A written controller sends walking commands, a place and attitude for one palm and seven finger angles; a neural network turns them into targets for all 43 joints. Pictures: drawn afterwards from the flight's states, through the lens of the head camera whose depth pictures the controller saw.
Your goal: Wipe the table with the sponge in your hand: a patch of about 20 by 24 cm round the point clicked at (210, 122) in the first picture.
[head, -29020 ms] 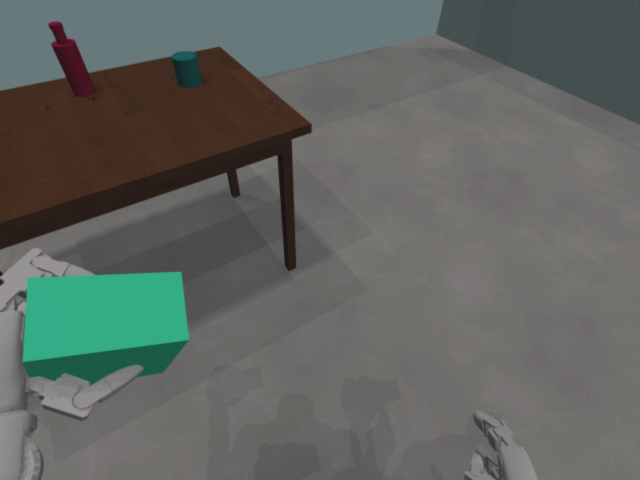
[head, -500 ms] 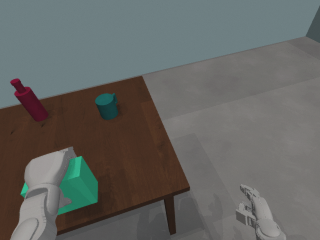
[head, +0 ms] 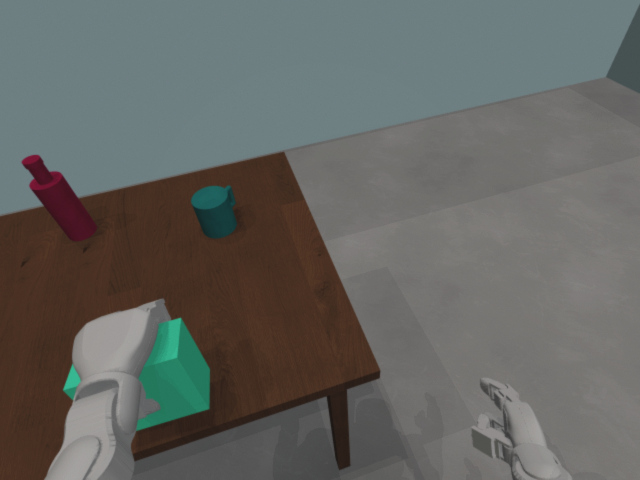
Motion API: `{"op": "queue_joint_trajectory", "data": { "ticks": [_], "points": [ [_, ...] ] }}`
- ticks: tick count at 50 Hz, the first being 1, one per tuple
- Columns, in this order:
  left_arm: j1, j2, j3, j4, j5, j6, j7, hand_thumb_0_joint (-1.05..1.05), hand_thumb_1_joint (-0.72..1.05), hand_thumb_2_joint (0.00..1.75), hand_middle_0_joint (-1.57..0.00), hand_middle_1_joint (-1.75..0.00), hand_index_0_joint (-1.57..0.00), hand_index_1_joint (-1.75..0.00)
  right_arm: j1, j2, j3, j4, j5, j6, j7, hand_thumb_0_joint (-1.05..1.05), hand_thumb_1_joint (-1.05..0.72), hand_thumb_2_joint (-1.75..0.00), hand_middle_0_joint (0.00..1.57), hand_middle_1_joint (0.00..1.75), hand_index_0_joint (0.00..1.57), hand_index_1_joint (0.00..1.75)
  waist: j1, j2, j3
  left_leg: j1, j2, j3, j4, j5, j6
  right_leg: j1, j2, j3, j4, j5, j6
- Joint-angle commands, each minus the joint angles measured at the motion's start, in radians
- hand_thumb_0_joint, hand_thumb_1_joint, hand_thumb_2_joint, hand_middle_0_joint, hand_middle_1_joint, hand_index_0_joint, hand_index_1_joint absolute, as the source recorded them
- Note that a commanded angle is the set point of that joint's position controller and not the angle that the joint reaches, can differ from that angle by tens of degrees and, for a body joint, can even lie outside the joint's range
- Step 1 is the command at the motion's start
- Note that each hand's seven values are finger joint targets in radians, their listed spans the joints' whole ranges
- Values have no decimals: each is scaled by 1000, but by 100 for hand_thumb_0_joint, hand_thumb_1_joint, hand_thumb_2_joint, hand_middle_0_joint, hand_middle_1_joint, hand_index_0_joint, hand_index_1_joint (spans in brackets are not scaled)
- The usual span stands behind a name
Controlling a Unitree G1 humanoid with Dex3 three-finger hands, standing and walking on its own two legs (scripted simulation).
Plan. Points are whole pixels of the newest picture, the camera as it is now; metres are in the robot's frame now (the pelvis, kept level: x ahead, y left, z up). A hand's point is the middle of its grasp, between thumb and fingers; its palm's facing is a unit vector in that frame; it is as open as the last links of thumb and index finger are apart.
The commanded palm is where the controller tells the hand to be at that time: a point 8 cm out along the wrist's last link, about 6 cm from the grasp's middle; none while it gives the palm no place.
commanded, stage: move the sponge above the wiping area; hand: left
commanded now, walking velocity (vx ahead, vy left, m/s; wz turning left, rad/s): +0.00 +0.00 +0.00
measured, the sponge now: (151, 386) +0.21 +0.28 -0.02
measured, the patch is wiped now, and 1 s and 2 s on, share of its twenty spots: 0.00 0.00 0.00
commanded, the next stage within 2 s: lower the sponge onto the table in 0.78 s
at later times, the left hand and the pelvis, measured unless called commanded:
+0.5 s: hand (146, 362) +0.23 +0.27 +0.03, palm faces -0.05 -0.10 -0.99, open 10.6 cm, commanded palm +0.21 +0.27 +0.09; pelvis +0.00 -0.01 +0.00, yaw -1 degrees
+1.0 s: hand (149, 355) +0.24 +0.27 +0.03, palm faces -0.06 -0.11 -0.99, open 10.6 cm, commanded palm +0.21 +0.27 +0.09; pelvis +0.01 -0.01 +0.00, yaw +0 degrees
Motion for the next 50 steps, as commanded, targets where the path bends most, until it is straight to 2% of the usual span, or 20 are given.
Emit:
{"op": "queue_joint_trajectory", "data": {
  "ticks": [1,4,5,12,14,15,19,20,23,24,25,29,30,32,39,40,44,45,49,50],
  "points": [
    [-237,206,141,-182,33,-11,68,0,10,130,-120,-160,-120,-160,-197,-106,-31,-164,7,-56,-12,0,-90,-90,20,30,20,30,-11,-41,-194,53,35,-102,-50,231,-16,66,-24,118,-50,176,-29],
    [-199,250,189,-149,29,5,75,0,10,130,-120,-160,-120,-160,-210,-112,-31,-158,9,-47,-14,0,-90,-90,20,30,20,30,0,-37,-183,34,27,-99,-58,217,-16,86,-23,144,-57,175,-32],
    [-221,195,139,-156,26,5,71,0,10,130,-120,-160,-120,-160,-206,-106,-31,-162,11,-47,-13,0,-90,-90,20,30,20,30,-13,-44,-197,39,30,-90,-52,226,-13,89,-28,120,-50,192,-27],
    [-223,188,127,-119,25,-14,67,0,10,130,-120,-160,-120,-160,-191,-108,-37,-162,11,-57,-14,0,-90,-90,20,30,20,30,-17,-55,-190,31,28,-91,-44,214,-6,72,-30,121,-53,190,-23],
    [-232,219,155,-127,33,-23,73,0,10,130,-120,-160,-120,-160,-189,-113,-41,-157,7,-57,-15,0,-90,-90,20,30,20,30,-12,-43,-195,38,25,-94,-40,214,-7,67,-23,146,-55,185,-28],
    [-248,173,113,-148,28,-31,75,0,10,130,-120,-160,-120,-160,-185,-105,-41,-165,10,-61,-14,0,-90,-90,20,30,20,30,-22,-35,-202,42,29,-89,-38,214,-4,68,-30,121,-48,188,-23],
    [-221,249,186,-160,40,-38,97,0,10,130,-120,-160,-120,-160,-189,-112,-43,-155,3,-64,-14,0,-90,-90,20,30,20,30,0,-27,-221,48,25,-91,-35,241,-8,90,-26,153,-46,224,-31],
    [-216,205,156,-166,32,-39,101,0,10,130,-120,-160,-120,-160,-184,-103,-45,-162,7,-65,-14,0,-90,-90,20,30,20,30,-10,-27,-213,41,28,-84,-35,244,-6,94,-31,133,-41,232,-27],
    [-203,222,174,-136,29,-22,106,0,10,130,-120,-160,-120,-160,-196,-108,-43,-155,11,-64,-14,0,-90,-90,20,30,20,30,-2,-53,-205,34,26,-83,-39,240,-6,97,-33,136,-47,237,-26],
    [-162,268,225,-132,22,-11,108,0,10,130,-120,-160,-120,-160,-203,-113,-44,-152,11,-59,-15,0,-90,-90,20,30,20,30,10,-49,-199,32,23,-90,-46,231,-7,108,-29,155,-53,220,-29],
    [-181,208,166,-141,17,-5,101,0,10,130,-120,-160,-120,-160,-207,-107,-38,-158,16,-57,-14,0,-90,-90,20,30,20,30,-7,-36,-190,28,25,-83,-48,233,-6,106,-35,130,-49,227,-25],
    [-241,221,153,-108,14,10,71,0,10,130,-120,-160,-120,-160,-211,-114,-35,-150,16,-56,-21,0,-90,-90,20,30,20,30,-20,-66,-150,35,21,-84,-49,191,-1,67,-31,151,-79,175,-21],
    [-246,173,111,-128,0,-2,65,0,10,130,-120,-160,-120,-160,-202,-108,-38,-163,18,-61,-22,0,-90,-90,20,30,20,30,-31,-53,-165,40,24,-74,-47,190,5,77,-36,132,-73,179,-16],
    [-271,212,136,-98,14,-17,56,0,10,130,-120,-160,-120,-160,-194,-112,-36,-150,12,-65,-26,0,-90,-90,20,30,20,30,-28,-80,-173,38,20,-80,-40,195,5,73,-34,135,-74,183,-17],
    [-251,257,194,-139,40,-50,80,0,10,130,-120,-160,-120,-160,-183,-111,-43,-153,3,-69,-19,0,-90,-90,20,30,20,30,-2,-5,-220,59,21,-83,-35,252,-6,92,-27,152,-55,232,-31],
    [-242,205,153,-136,33,-44,81,0,10,130,-120,-160,-120,-160,-180,-104,-41,-160,8,-68,-16,0,-90,-90,20,30,20,30,-11,-15,-216,50,24,-83,-37,258,-6,97,-32,126,-46,242,-27],
    [-188,226,182,-120,26,-4,84,0,10,130,-120,-160,-120,-160,-197,-112,-40,-159,11,-55,-8,0,-90,-90,20,30,20,30,1,-48,-203,42,25,-89,-44,275,-12,103,-29,142,-47,264,-29],
    [-208,165,122,-139,19,1,79,0,10,130,-120,-160,-120,-160,-194,-108,-39,-167,14,-54,-7,0,-90,-90,20,30,20,30,-14,-45,-208,43,29,-82,-43,270,-9,102,-35,118,-42,265,-23],
    [-182,211,153,-163,26,15,72,0,10,130,-120,-160,-120,-160,-205,-114,-40,-169,9,-48,-4,0,-90,-90,20,30,20,30,-1,-60,-216,55,27,-95,-43,288,-9,110,-29,141,-43,280,-27],
    [-203,158,107,-184,23,11,69,0,10,130,-120,-160,-120,-160,-200,-107,-41,-174,11,-50,-5,0,-90,-90,20,30,20,30,-16,-60,-222,61,31,-87,-38,291,-4,109,-34,124,-39,288,-22]
  ]
}}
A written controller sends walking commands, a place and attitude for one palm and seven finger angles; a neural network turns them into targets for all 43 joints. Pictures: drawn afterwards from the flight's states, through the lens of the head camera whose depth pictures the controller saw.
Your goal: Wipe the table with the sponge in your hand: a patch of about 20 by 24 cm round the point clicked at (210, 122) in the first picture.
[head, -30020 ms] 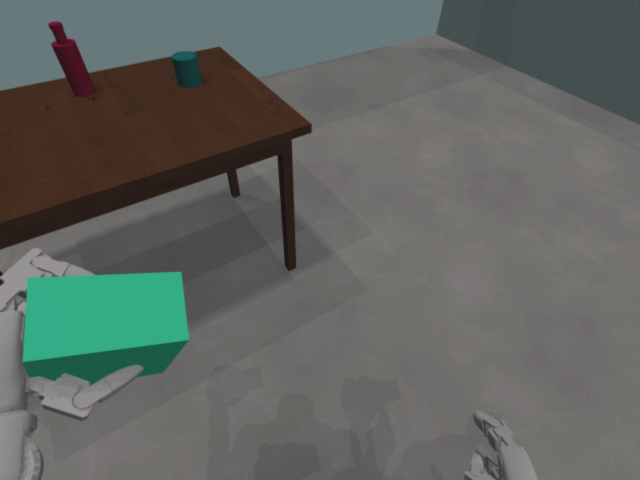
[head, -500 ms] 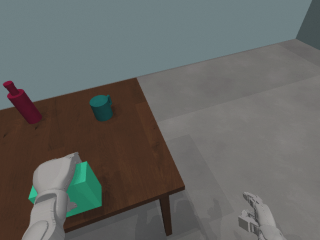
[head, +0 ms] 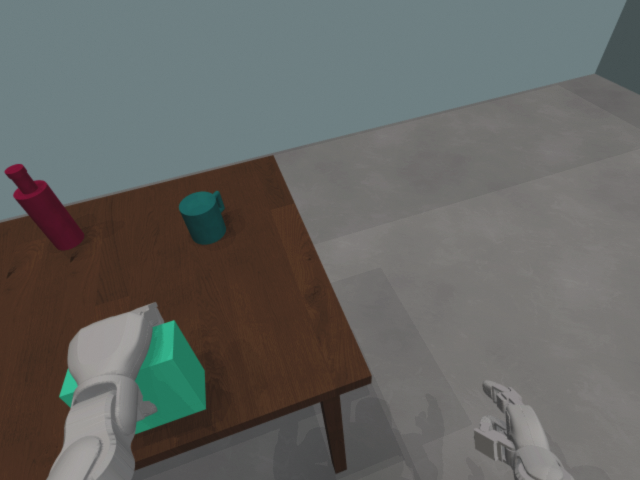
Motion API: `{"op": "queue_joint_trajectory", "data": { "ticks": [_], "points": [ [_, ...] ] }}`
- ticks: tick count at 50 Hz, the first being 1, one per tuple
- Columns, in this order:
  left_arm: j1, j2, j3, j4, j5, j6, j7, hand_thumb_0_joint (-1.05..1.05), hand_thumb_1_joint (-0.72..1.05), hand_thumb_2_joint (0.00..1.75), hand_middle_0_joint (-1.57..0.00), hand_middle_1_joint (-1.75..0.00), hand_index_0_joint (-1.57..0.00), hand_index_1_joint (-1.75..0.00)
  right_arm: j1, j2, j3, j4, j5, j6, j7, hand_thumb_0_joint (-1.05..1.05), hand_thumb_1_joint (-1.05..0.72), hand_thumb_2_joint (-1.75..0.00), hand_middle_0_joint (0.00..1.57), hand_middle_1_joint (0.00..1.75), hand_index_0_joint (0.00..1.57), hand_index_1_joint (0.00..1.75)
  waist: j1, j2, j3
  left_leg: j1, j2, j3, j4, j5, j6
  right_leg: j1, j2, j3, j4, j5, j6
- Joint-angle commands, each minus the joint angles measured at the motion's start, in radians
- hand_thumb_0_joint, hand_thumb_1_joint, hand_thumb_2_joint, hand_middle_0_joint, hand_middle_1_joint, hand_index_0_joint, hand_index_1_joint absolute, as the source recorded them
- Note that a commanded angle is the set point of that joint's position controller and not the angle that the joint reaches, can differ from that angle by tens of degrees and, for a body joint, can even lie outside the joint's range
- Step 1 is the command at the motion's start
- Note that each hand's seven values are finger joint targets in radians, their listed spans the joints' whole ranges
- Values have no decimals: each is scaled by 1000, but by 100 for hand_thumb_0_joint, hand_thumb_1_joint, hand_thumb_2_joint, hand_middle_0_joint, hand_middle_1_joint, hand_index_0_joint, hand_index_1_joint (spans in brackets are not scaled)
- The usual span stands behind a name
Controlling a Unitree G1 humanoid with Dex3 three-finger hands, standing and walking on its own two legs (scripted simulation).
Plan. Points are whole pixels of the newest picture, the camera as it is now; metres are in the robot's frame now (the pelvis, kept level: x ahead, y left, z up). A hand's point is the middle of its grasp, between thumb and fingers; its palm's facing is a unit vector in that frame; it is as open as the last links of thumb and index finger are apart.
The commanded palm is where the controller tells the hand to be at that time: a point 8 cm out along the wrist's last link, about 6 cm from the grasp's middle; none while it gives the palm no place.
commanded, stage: lower the sponge onto the table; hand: left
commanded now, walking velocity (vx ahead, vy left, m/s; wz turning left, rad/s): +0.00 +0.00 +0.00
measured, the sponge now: (147, 389) +0.21 +0.28 -0.02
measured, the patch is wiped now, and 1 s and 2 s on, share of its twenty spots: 0.00 0.00 0.00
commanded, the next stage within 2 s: wipe forward along the first lane in 1.28 s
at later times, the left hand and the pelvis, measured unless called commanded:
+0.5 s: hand (136, 378) +0.22 +0.29 +0.01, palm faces -0.11 -0.12 -0.99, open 10.6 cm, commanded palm +0.20 +0.28 +0.07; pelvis +0.00 +0.00 +0.00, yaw +0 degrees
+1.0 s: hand (139, 392) +0.21 +0.29 -0.01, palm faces -0.10 -0.11 -0.99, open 10.6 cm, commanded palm +0.19 +0.29 +0.05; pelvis +0.00 +0.01 +0.00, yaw +0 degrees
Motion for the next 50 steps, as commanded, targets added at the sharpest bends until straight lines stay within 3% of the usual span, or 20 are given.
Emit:
{"op": "queue_joint_trajectory", "data": {
  "ticks": [1,4,5,6,12,14,15,16,17,24,25,29,30,33,34,35,39,42,44,50],
  "points": [
    [-178,193,100,-232,30,-1,41,0,10,130,-120,-160,-120,-160,-200,-105,-32,-180,1,-53,-8,0,-90,-90,20,30,20,30,4,-56,-199,62,21,-93,-27,306,4,104,-43,117,-35,299,-16],
    [-172,262,161,-239,42,-3,50,0,10,130,-120,-160,-120,-160,-199,-113,-30,-170,-3,-48,-9,0,-90,-90,20,30,20,30,13,-48,-204,59,19,-103,-32,307,-1,117,-37,138,-34,296,-22],
    [-190,189,100,-258,34,-8,50,0,10,130,-120,-160,-120,-160,-201,-101,-29,-182,0,-51,-10,0,-90,-90,20,30,20,30,0,-48,-205,61,21,-90,-29,306,5,120,-44,117,-31,307,-15],
    [-178,236,145,-231,38,-8,55,0,10,130,-120,-160,-120,-160,-197,-105,-31,-171,0,-52,-11,0,-90,-90,20,30,20,30,7,-61,-194,61,22,-91,-27,302,4,109,-40,124,-37,301,-18],
    [-208,188,95,-183,31,-2,44,0,10,130,-120,-160,-120,-160,-198,-105,-28,-166,3,-54,-17,0,-90,-90,20,30,20,30,-6,-42,-164,58,19,-90,-33,268,4,82,-41,110,-48,252,-17],
    [-193,233,137,-187,34,-6,41,0,10,130,-120,-160,-120,-160,-197,-110,-30,-163,-1,-50,-16,0,-90,-90,20,30,20,30,5,-42,-196,62,18,-94,-32,280,2,102,-38,131,-47,268,-20],
    [-205,177,86,-197,30,-14,36,0,10,130,-120,-160,-120,-160,-193,-105,-30,-170,1,-52,-15,0,-90,-90,20,30,20,30,-11,-44,-190,58,19,-88,-28,286,4,101,-43,113,-40,282,-16],
    [-182,205,115,-182,35,-19,38,0,10,130,-120,-160,-120,-160,-187,-107,-32,-166,0,-53,-12,0,-90,-90,20,30,20,30,1,-43,-194,57,20,-93,-25,294,2,96,-41,115,-40,284,-19],
    [-189,175,86,-180,36,-25,36,0,10,130,-120,-160,-120,-160,-186,-105,-31,-167,-3,-53,-11,0,-90,-90,20,30,20,30,-7,-59,-193,57,21,-89,-22,301,2,95,-42,111,-36,303,-17],
    [-261,233,138,-145,54,-44,65,0,10,130,-120,-160,-120,-160,-178,-110,-33,-159,-2,-53,-17,0,-90,-90,20,30,20,30,-3,-46,-178,33,19,-97,-27,231,0,56,-34,129,-41,207,-21],
    [-289,195,105,-151,52,-54,71,0,10,130,-120,-160,-120,-160,-172,-105,-36,-161,-1,-57,-19,0,-90,-90,20,30,20,30,-15,-45,-197,41,24,-90,-21,234,2,55,-39,109,-32,209,-16],
    [-248,242,156,-106,60,-54,92,0,10,130,-120,-160,-120,-160,-167,-113,-40,-149,-3,-59,-19,0,-90,-90,20,30,20,30,3,-32,-213,32,20,-92,-16,246,-3,65,-34,124,-28,225,-23],
    [-248,181,106,-114,50,-58,92,0,10,130,-120,-160,-120,-160,-164,-104,-40,-157,1,-61,-19,0,-90,-90,20,30,20,30,-9,-30,-214,29,21,-86,-14,249,-1,70,-41,105,-22,238,-18],
    [-199,181,114,-85,45,-52,94,0,10,130,-120,-160,-120,-160,-164,-109,-44,-152,2,-62,-13,0,-90,-90,20,30,20,30,0,-52,-216,21,21,-85,-6,277,-2,76,-43,108,-16,291,-19],
    [-179,219,153,-79,45,-47,96,0,10,130,-120,-160,-120,-160,-164,-116,-45,-149,2,-58,-11,0,-90,-90,20,30,20,30,5,-61,-213,14,20,-95,-11,274,-4,80,-37,125,-17,282,-22],
    [-174,165,109,-94,37,-50,95,0,10,130,-120,-160,-120,-160,-162,-109,-46,-158,2,-59,-11,0,-90,-90,20,30,20,30,-3,-68,-218,14,23,-87,-8,276,-1,85,-44,105,-12,294,-15],
    [-146,188,126,-110,51,-60,103,0,10,130,-120,-160,-120,-160,-157,-115,-53,-154,-2,-61,-3,0,-90,-90,20,30,20,30,5,-57,-222,25,27,-102,0,308,-8,65,-36,121,-4,304,-22],
    [-120,156,105,-116,54,-70,119,0,10,130,-120,-160,-120,-160,-146,-109,-58,-156,-2,-66,1,0,-90,-90,20,30,20,30,2,-52,-213,27,35,-103,10,321,-9,45,-37,99,7,299,-20],
    [-148,195,136,-115,59,-69,131,0,10,130,-120,-160,-120,-160,-152,-113,-56,-151,-3,-62,-1,0,-90,-90,20,30,20,30,3,-57,-199,18,34,-110,2,286,-11,35,-34,115,1,273,-22],
    [-211,151,93,-94,65,-69,156,0,10,130,-120,-160,-120,-160,-154,-105,-56,-146,1,-65,-11,0,-90,-90,20,30,20,30,-10,-34,-207,21,32,-95,11,237,-6,16,-39,101,4,218,-18]
  ]
}}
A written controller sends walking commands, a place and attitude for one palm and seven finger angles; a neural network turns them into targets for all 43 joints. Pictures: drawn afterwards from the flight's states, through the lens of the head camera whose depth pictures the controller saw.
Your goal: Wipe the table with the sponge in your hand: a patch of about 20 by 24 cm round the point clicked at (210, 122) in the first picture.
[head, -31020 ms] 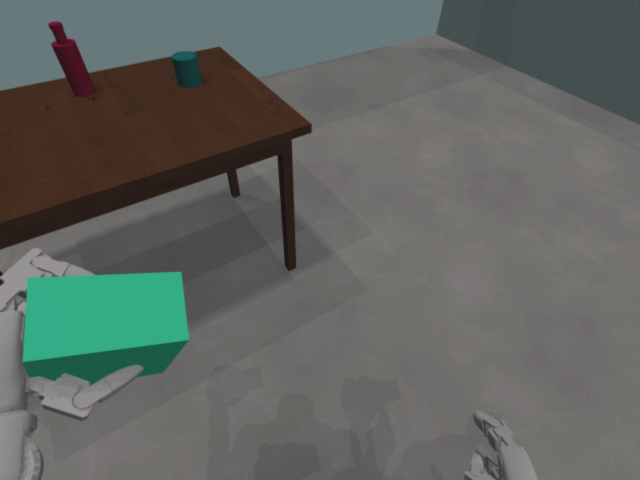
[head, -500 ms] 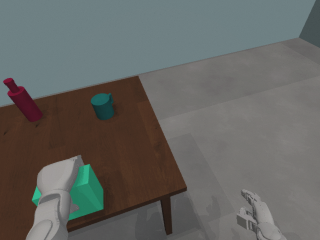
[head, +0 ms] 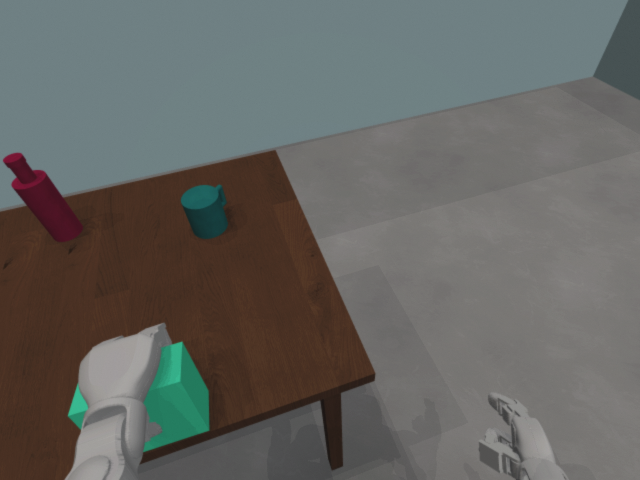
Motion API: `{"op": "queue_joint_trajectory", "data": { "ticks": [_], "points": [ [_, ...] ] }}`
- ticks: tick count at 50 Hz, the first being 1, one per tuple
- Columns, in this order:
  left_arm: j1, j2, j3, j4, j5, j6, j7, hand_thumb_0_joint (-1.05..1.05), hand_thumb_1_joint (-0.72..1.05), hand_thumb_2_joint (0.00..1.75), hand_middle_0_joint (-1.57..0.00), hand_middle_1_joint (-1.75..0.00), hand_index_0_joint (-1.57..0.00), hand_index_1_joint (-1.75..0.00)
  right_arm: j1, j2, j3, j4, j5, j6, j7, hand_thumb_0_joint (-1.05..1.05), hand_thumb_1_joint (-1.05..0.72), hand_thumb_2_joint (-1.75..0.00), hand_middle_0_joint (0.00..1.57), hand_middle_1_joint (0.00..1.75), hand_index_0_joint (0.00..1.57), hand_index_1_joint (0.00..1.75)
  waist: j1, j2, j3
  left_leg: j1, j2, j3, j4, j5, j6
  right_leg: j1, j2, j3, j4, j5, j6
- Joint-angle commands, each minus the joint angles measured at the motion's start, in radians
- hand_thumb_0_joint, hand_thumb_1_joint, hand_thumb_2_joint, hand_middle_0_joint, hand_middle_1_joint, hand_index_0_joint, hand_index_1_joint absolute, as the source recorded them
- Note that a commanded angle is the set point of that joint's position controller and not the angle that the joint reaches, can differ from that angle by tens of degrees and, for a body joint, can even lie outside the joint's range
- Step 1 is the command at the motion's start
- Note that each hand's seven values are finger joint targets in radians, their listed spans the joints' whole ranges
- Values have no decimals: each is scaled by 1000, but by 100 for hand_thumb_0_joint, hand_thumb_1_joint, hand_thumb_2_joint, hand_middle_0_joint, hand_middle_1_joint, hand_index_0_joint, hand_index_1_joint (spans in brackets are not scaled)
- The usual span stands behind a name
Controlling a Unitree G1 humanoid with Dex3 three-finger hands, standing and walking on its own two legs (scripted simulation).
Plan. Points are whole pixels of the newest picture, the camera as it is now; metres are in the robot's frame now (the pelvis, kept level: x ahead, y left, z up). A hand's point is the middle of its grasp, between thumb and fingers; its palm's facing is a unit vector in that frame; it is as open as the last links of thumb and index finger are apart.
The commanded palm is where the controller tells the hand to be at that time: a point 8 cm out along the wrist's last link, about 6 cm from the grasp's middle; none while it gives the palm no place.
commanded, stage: lower the sponge onto the table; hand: left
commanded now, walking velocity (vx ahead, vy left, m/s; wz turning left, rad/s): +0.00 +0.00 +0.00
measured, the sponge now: (152, 409) +0.20 +0.28 -0.06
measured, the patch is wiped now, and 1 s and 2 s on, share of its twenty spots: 0.00 0.00 0.25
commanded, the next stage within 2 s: wipe forward along the first lane in 0.28 s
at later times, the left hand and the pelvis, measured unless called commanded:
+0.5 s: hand (143, 382) +0.22 +0.28 -0.02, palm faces -0.12 -0.08 -0.99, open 10.6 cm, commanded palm +0.21 +0.28 +0.03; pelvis -0.01 -0.01 +0.00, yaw +1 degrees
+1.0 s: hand (144, 346) +0.27 +0.31 -0.02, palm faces -0.16 -0.02 -0.99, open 10.6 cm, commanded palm +0.27 +0.31 +0.01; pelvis -0.02 -0.03 -0.02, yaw +1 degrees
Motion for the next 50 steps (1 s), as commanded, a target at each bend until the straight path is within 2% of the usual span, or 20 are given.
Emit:
{"op": "queue_joint_trajectory", "data": {
  "ticks": [1,4,5,9,10,14,17,19,22,24,25,29,32,34,35,39,40,43,44,50],
  "points": [
    [-241,198,114,-166,30,2,63,0,10,130,-120,-160,-120,-160,-180,-110,-27,-157,8,-53,-15,0,-90,-90,20,30,20,30,-12,-26,-174,68,36,-104,-49,249,-19,55,-31,98,-46,219,-30],
    [-268,211,121,-119,29,17,55,0,10,130,-120,-160,-120,-160,-186,-115,-22,-153,9,-46,-18,0,-90,-90,20,30,20,30,-12,-38,-154,51,30,-106,-56,212,-19,43,-28,111,-56,177,-32],
    [-295,157,69,-119,21,15,49,0,10,130,-120,-160,-120,-160,-180,-108,-21,-159,12,-47,-20,0,-90,-90,20,30,20,30,-29,-33,-153,54,32,-94,-52,201,-14,37,-34,94,-55,173,-27],
    [-282,208,117,-78,28,10,40,0,10,130,-120,-160,-120,-160,-173,-116,-23,-157,10,-42,-19,0,-90,-90,20,30,20,30,-15,-43,-171,39,25,-102,-47,206,-16,46,-27,114,-50,183,-33],
    [-281,162,80,-74,24,5,37,0,10,130,-120,-160,-120,-160,-167,-109,-22,-163,9,-43,-19,0,-90,-90,20,30,20,30,-21,-55,-182,38,27,-95,-44,203,-13,50,-33,93,-45,184,-27],
    [-265,203,126,-37,29,-10,42,0,10,130,-120,-160,-120,-160,-153,-117,-26,-161,7,-42,-19,0,-90,-90,20,30,20,30,-13,-66,-174,11,22,-95,-38,191,-12,44,-28,113,-45,186,-30],
    [-271,153,82,-28,30,-22,46,0,10,130,-120,-160,-120,-160,-141,-113,-30,-162,8,-45,-17,0,-90,-90,20,30,20,30,-26,-86,-181,7,25,-86,-23,194,-9,30,-33,96,-34,203,-25],
    [-253,188,117,-9,33,-18,50,0,10,130,-120,-160,-120,-160,-143,-119,-29,-159,9,-41,-17,0,-90,-90,20,30,20,30,-14,-77,-178,-11,20,-89,-28,179,-11,34,-30,115,-37,189,-29],
    [-350,188,102,28,38,-21,57,0,10,130,-120,-160,-120,-160,-127,-119,-28,-144,14,-39,-24,0,-90,-90,20,30,20,30,-43,-94,-158,-33,19,-77,-16,145,-5,5,-35,99,-32,166,-21],
    [-374,233,138,57,45,-23,61,0,10,130,-120,-160,-120,-160,-123,-124,-29,-138,15,-38,-29,0,-90,-90,20,30,20,30,-36,-94,-153,-47,17,-86,-19,118,-7,-11,-30,109,-34,118,-25],
    [-405,190,97,54,44,-30,61,0,10,130,-120,-160,-120,-160,-116,-118,-30,-141,17,-40,-31,0,-90,-90,20,30,20,30,-49,-81,-162,-42,18,-76,-11,113,-4,-18,-35,92,-28,114,-20],
    [-429,253,153,152,39,-37,63,0,10,130,-120,-160,-120,-160,-97,-130,-31,-121,21,-35,-40,0,-90,-90,20,30,20,30,-48,-116,-169,-86,12,-68,1,87,-3,-15,-36,116,-31,111,-18],
    [-471,231,124,217,37,-47,56,0,10,130,-120,-160,-120,-160,-74,-130,-31,-119,25,-36,-43,0,-90,-90,20,30,20,30,-65,-132,-165,-112,11,-57,17,72,2,-29,-41,100,-24,106,-10],
    [-475,287,169,265,38,-54,51,0,10,130,-120,-160,-120,-160,-61,-140,-31,-114,26,-30,-44,0,-90,-90,20,30,20,30,-59,-135,-167,-143,9,-60,21,58,1,-26,-40,119,-24,98,-12],
    [-480,251,137,279,34,-62,47,0,10,130,-120,-160,-120,-160,-49,-134,-31,-122,27,-31,-44,0,-90,-90,20,30,20,30,-68,-129,-165,-154,7,-51,27,50,3,-25,-45,102,-21,93,-6],
    [-531,311,183,323,45,-94,48,0,10,130,-120,-160,-120,-160,-27,-143,-37,-118,27,-29,-42,0,-90,-90,20,30,20,30,-67,-114,-191,-184,8,-54,48,44,4,-44,-42,118,-8,89,-9],
    [-526,280,155,338,43,-101,48,0,10,130,-120,-160,-120,-160,-12,-140,-37,-123,27,-30,-42,0,-90,-90,20,30,20,30,-77,-119,-198,-195,7,-47,58,44,7,-37,-47,106,0,102,-3],
    [-558,302,172,411,40,-120,55,0,10,130,-120,-160,-120,-160,9,-146,-39,-114,29,-29,-42,0,-90,-90,20,30,20,30,-90,-156,-175,-246,10,-43,79,16,9,-65,-50,113,0,83,4],
    [-582,345,205,425,37,-128,57,0,10,130,-120,-160,-120,-160,15,-151,-37,-111,30,-29,-43,0,-90,-90,20,30,20,30,-89,-159,-176,-267,11,-47,79,1,8,-67,-47,125,1,60,2],
    [-668,373,203,538,51,-167,72,0,10,130,-120,-160,-120,-160,69,-156,-45,-95,32,-27,-39,0,-90,-90,20,30,20,30,-116,-148,-199,-336,14,-32,133,-25,13,-98,-55,123,26,34,12]
  ]
}}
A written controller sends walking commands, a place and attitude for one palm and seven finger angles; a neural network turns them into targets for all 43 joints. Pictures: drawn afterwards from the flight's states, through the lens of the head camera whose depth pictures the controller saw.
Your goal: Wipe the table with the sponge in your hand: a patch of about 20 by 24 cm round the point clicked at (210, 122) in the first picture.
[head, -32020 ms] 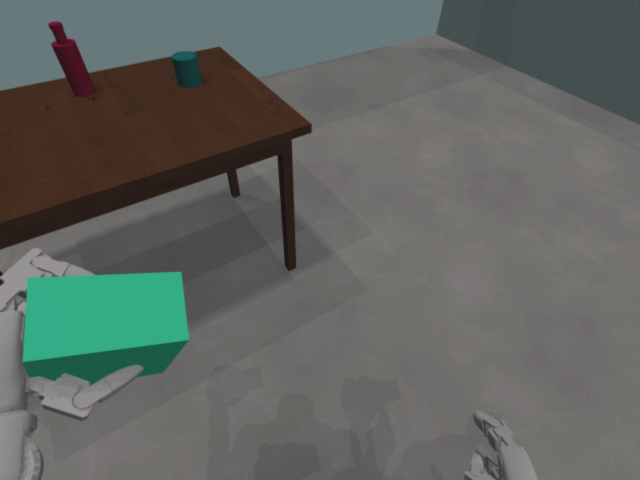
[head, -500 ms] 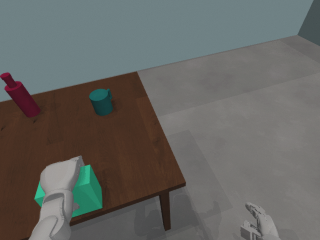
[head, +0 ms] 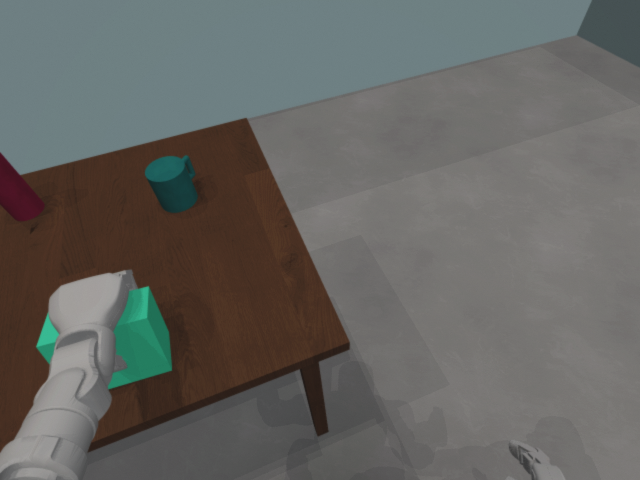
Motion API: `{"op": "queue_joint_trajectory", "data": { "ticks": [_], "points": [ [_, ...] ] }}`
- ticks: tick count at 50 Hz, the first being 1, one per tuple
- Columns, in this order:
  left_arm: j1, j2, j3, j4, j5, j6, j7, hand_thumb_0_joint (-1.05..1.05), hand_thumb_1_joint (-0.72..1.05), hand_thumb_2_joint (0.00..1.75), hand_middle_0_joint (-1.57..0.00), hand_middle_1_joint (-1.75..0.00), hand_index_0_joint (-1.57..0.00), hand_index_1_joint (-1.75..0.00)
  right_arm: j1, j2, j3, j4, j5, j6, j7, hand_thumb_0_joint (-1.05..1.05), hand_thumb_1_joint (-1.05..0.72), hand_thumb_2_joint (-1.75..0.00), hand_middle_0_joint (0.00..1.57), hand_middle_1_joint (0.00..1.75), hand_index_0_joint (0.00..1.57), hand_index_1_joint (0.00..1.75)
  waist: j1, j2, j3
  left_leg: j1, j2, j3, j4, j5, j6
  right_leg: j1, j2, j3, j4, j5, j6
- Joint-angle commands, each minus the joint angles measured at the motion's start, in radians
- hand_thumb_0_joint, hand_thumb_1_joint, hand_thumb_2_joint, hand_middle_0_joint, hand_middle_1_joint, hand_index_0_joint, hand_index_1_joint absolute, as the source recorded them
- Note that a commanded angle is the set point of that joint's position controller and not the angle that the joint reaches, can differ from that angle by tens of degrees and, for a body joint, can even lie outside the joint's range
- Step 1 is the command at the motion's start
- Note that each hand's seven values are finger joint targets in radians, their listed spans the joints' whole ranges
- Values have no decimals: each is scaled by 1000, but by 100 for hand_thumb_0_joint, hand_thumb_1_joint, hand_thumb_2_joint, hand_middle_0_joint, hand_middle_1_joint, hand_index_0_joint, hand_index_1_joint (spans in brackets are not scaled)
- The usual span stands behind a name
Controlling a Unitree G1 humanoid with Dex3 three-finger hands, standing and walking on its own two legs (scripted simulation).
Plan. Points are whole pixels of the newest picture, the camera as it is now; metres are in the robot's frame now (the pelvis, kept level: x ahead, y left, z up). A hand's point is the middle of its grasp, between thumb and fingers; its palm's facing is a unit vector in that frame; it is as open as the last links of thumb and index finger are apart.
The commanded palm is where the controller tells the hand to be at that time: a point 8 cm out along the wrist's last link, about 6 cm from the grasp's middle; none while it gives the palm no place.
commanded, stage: wipe forward along the first lane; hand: left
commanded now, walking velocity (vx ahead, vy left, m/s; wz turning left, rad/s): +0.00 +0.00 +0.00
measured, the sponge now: (117, 350) +0.28 +0.33 -0.05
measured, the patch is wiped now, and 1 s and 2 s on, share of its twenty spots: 0.00 0.25 0.25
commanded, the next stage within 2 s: slide across to the middle lane in 1.00 s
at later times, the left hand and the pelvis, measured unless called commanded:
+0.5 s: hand (102, 295) +0.35 +0.36 +0.00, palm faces -0.16 +0.01 -0.99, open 10.6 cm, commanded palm +0.35 +0.35 +0.03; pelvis -0.01 -0.01 -0.02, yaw -1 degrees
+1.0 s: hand (98, 269) +0.39 +0.39 +0.00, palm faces -0.16 +0.02 -0.99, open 10.6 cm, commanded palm +0.39 +0.37 +0.03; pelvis -0.01 +0.02 -0.02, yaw -1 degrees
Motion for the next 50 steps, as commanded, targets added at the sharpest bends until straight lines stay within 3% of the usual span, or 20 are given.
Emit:
{"op": "queue_joint_trajectory", "data": {
  "ticks": [1,6,9,11,13,14,16,17,19,21,24,26,28,29,34,37,39,41,43,50],
  "points": [
    [-276,257,71,31,26,-4,49,0,10,130,-120,-160,-120,-160,-37,-134,-38,-115,6,-38,-8,0,-90,-90,20,30,20,30,-59,-133,-141,-83,-10,2,-25,-11,44,138,-77,173,-123,44,49],
    [-313,311,103,99,19,-24,51,0,10,130,-120,-160,-120,-160,-1,-142,-42,-109,7,-35,-2,0,-90,-90,20,30,20,30,-62,-146,-195,-135,-4,7,11,-2,46,165,-81,185,-101,79,53],
    [-320,342,129,114,13,-38,50,0,10,130,-120,-160,-120,-160,9,-146,-44,-107,8,-34,4,0,-90,-90,20,30,20,30,-58,-119,-224,-153,-3,6,23,15,44,185,-82,201,-87,130,49],
    [-338,338,113,134,11,-45,49,0,10,130,-120,-160,-120,-160,23,-147,-43,-106,9,-34,7,0,-90,-90,20,30,20,30,-74,-139,-203,-177,1,9,37,1,46,175,-86,202,-88,121,55],
    [-370,366,118,149,18,-50,50,0,10,130,-120,-160,-120,-160,32,-152,-40,-108,9,-33,8,0,-90,-90,20,30,20,30,-79,-138,-196,-202,1,7,45,-19,47,160,-84,209,-90,81,54],
    [-381,410,158,156,17,-56,52,0,10,130,-120,-160,-120,-160,31,-155,-42,-104,10,-35,8,0,-90,-90,20,30,20,30,-72,-113,-198,-210,2,6,49,-17,47,158,-81,217,-89,74,50],
    [-423,390,119,171,29,-63,55,0,10,130,-120,-160,-120,-160,47,-154,-41,-101,10,-35,11,0,-90,-90,20,30,20,30,-92,-99,-188,-221,5,9,64,-32,48,128,-86,213,-86,50,51],
    [-409,410,139,195,35,-63,57,0,10,130,-120,-160,-120,-160,56,-157,-43,-97,8,-34,14,0,-90,-90,20,30,20,30,-82,-110,-201,-231,6,6,74,-25,46,133,-84,216,-77,61,48],
    [-441,422,147,194,30,-71,57,0,10,130,-120,-160,-120,-160,60,-157,-42,-98,10,-34,14,0,-90,-90,20,30,20,30,-84,-95,-231,-232,6,4,75,-22,47,132,-80,209,-68,67,46],
    [-448,414,130,219,26,-68,57,0,10,130,-120,-160,-120,-160,71,-157,-41,-99,12,-34,16,0,-90,-90,20,30,20,30,-93,-104,-227,-248,6,9,85,-31,46,133,-85,213,-71,60,52],
    [-505,459,149,234,24,-66,51,0,10,130,-120,-160,-120,-160,75,-163,-38,-96,14,-31,16,0,-90,-90,20,30,20,30,-100,-101,-239,-263,8,6,91,-35,48,128,-81,216,-69,51,51],
    [-538,451,120,255,38,-66,46,0,10,130,-120,-160,-120,-160,90,-165,-36,-93,14,-32,17,0,-90,-90,20,30,20,30,-112,-85,-234,-267,10,6,97,-45,49,102,-83,209,-65,30,51],
    [-539,453,115,273,41,-67,41,0,10,130,-120,-160,-120,-160,94,-165,-35,-98,15,-30,17,0,-90,-90,20,30,20,30,-111,-89,-241,-273,11,4,99,-51,48,100,-84,216,-68,19,49],
    [-545,479,146,268,38,-76,39,0,10,130,-120,-160,-120,-160,100,-167,-36,-96,13,-30,17,0,-90,-90,20,30,20,30,-100,-76,-266,-263,13,2,95,-34,48,111,-78,206,-57,47,45],
    [-548,476,144,293,46,-86,40,0,10,130,-120,-160,-120,-160,120,-167,-37,-96,11,-23,22,0,-90,-90,20,30,20,30,-103,-73,-283,-257,10,1,105,-2,52,83,-62,166,-29,105,46],
    [-579,435,99,302,55,-84,44,0,10,130,-120,-160,-120,-160,132,-167,-37,-94,9,-20,24,0,-90,-90,20,30,20,30,-120,-69,-266,-232,13,-2,100,-13,52,29,-56,141,-28,79,46],
    [-580,456,127,300,48,-85,49,0,10,130,-120,-160,-120,-160,130,-167,-36,-94,9,-18,23,0,-90,-90,20,30,20,30,-105,-47,-285,-218,13,-3,93,-1,52,27,-53,134,-23,79,42],
    [-619,460,112,321,52,-82,52,0,10,130,-120,-160,-120,-160,144,-172,-35,-89,8,-16,22,0,-90,-90,20,30,20,30,-124,-83,-273,-227,13,-7,96,-14,53,10,-50,123,-24,62,47],
    [-652,460,99,334,63,-77,53,0,10,130,-120,-160,-120,-160,149,-174,-32,-86,8,-15,23,0,-90,-90,20,30,20,30,-132,-82,-269,-227,16,-12,93,-21,53,-14,-47,114,-20,44,46],
    [-692,439,77,364,67,-71,46,0,10,130,-120,-160,-120,-160,170,-173,-31,-84,3,-5,22,0,-90,-90,20,30,20,30,-132,-44,-287,-156,20,-34,76,8,49,-82,-35,80,-8,28,39]
  ]
}}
